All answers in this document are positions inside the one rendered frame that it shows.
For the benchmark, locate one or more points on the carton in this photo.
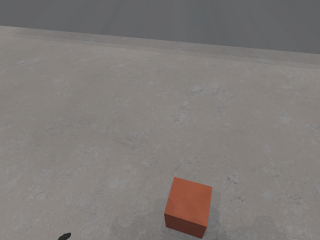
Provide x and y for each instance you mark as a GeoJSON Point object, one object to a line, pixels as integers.
{"type": "Point", "coordinates": [188, 206]}

